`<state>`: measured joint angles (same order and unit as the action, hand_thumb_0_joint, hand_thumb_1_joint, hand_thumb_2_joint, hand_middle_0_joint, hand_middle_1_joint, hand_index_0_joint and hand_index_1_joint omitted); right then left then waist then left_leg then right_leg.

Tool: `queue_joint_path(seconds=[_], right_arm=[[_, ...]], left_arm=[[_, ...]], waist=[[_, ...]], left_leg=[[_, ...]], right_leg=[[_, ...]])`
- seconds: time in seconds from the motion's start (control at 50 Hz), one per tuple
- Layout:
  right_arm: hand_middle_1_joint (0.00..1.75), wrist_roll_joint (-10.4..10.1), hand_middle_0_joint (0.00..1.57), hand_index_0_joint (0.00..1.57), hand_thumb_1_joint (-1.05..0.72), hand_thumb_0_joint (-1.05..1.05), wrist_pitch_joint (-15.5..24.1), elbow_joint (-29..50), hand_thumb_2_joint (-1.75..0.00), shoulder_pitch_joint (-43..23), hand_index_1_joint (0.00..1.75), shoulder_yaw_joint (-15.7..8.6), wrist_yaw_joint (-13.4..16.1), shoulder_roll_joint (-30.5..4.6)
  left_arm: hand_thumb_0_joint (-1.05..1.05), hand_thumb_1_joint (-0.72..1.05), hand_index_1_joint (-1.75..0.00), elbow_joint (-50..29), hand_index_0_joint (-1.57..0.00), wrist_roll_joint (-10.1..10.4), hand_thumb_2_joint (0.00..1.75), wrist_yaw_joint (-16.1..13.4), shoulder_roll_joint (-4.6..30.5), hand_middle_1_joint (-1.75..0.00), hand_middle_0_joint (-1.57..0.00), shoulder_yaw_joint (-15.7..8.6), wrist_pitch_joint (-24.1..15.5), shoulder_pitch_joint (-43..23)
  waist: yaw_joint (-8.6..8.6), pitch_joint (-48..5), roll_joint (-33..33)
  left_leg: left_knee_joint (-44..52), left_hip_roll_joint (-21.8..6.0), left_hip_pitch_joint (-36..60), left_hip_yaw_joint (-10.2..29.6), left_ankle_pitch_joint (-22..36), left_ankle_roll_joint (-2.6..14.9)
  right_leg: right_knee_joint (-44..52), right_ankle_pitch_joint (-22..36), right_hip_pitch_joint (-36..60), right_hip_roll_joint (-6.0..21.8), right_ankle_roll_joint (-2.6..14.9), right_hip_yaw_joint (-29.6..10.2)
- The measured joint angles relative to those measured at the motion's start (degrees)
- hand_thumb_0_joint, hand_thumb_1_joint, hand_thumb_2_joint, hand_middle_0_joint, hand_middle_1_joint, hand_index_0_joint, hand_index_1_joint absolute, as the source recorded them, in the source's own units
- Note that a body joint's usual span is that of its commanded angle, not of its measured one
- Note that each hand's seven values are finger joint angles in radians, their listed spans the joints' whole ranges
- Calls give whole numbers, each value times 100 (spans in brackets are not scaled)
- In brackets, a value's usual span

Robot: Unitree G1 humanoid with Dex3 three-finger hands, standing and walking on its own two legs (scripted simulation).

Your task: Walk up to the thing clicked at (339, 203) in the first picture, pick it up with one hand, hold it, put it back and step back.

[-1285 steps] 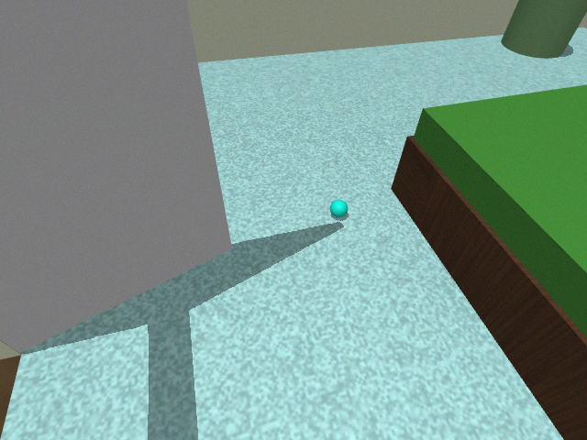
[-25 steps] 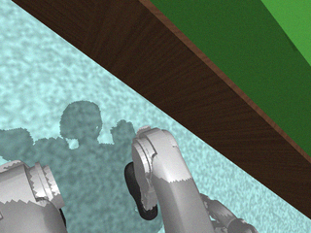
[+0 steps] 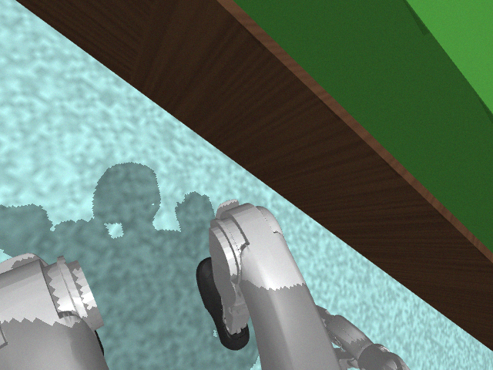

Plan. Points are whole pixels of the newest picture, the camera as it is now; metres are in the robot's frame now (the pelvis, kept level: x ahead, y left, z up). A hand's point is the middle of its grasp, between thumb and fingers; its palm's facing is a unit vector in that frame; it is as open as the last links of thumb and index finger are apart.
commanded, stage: open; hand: left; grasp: from above
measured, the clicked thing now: out of the picture +0.44 +0.36 -0.26
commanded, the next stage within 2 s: withdraw in 0.28 s
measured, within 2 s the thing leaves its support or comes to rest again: neither
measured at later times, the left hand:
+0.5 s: hand out of the picture +0.42 +0.36 -0.24, palm faces -0.41 -0.16 -0.90, open 14.0 cm
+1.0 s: hand out of the picture +0.42 +0.37 -0.06, palm faces -0.46 -0.12 -0.88, open 14.1 cm
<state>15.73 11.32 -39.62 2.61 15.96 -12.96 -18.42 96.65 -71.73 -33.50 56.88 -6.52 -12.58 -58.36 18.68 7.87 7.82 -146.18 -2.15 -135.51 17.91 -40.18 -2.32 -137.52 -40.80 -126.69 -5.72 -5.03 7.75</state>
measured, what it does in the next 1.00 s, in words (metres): rises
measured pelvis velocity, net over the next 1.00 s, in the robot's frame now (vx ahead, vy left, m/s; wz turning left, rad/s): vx -0.01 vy -0.01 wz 0.11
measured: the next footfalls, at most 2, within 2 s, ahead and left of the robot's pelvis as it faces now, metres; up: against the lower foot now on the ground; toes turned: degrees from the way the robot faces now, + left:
none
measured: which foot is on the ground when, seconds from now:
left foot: down 0.00-1.00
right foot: down 0.00-1.00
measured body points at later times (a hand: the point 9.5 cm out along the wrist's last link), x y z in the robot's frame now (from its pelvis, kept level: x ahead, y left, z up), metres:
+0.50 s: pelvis +0.00 +0.00 +0.00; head +0.26 +0.14 +0.34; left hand +0.44 +0.36 -0.18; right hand +0.09 -0.25 -0.07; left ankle +0.06 +0.14 -0.27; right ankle +0.11 -0.13 -0.27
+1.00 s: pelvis -0.01 -0.01 +0.06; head +0.20 +0.08 +0.45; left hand +0.44 +0.37 -0.01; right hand +0.12 -0.26 -0.05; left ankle +0.06 +0.14 -0.27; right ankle +0.11 -0.13 -0.27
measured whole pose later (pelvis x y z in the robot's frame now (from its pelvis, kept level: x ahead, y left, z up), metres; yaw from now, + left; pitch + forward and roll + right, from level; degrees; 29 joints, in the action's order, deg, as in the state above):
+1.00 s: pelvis -0.01 -0.01 +0.06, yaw +6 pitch +32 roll -9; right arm 5.8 1.1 -38.0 7.2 4.8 -9.2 -17.0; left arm 73.1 -64.5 -8.0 44.1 1.0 -6.3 -55.4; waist 11.0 -4.2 -1.1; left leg -132.5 -2.3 -129.1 10.6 -36.6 -1.3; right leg -128.5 -39.6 -122.0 -2.5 -3.6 3.5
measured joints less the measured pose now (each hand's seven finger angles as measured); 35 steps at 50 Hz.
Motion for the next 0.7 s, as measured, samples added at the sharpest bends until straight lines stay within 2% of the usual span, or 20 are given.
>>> queue_joint_path(seconds=[0.12,0.22,0.44,0.5,0.58,0.64,0.7], right_arm=[[30,-29,21,20,-90,0,2,21,-90,42,30,-8,14,-14],[30,-18,21,20,-90,0,-23,18,-90,50,30,19,16,-20],[30,12,21,20,-90,0,-2,42,-90,44,30,34,11,-10],[30,-4,21,20,-90,0,6,52,-90,84,30,-2,16,-4],[30,-59,21,20,-91,0,-34,-16,-90,173,30,-140,-38,42],[30,-170,21,20,-91,0,-114,-49,-90,281,30,-342,-82,91],[30,-344,21,20,-91,0,-251,-93,-90,369,30,-603,-116,143]], left_arm=[[0,-37,-92,0,-21,7,86,80,2,-92,-20,45,-13,20],[0,-44,-97,-5,-14,-25,92,29,3,-98,-14,9,-65,21],[0,-48,-101,49,-10,-60,95,2,10,-103,-9,25,-5,9],[0,-48,-101,-260,-10,-51,96,74,-55,-103,-9,-45,2,136],[0,-49,-101,-811,-9,-36,96,159,-262,-102,-9,-102,62,363],[0,-50,-101,-1402,-9,40,97,274,-512,-102,-9,-192,196,596],[0,-50,-100,-1911,-9,176,97,512,-796,-101,-9,-104,418,754]], waist=[[5,21,6],[9,4,12],[27,-5,11],[-21,-7,-10],[-127,-169,-102],[-254,-411,-242],[-400,-713,-438]], left_leg=[[2,-3,22,-1,3,6],[2,-1,2,3,19,13],[-11,11,-19,4,49,18],[-3,9,-12,-3,43,14],[31,20,-28,-36,31,-1],[86,32,-70,-80,31,-10],[204,49,-105,-190,58,4]], right_leg=[[8,7,24,-1,10,2],[14,22,11,-2,10,7],[3,43,-3,4,15,10],[7,39,2,7,26,6],[8,9,-22,35,51,-13],[24,-17,-68,70,76,-37],[70,-54,-102,130,103,-105]])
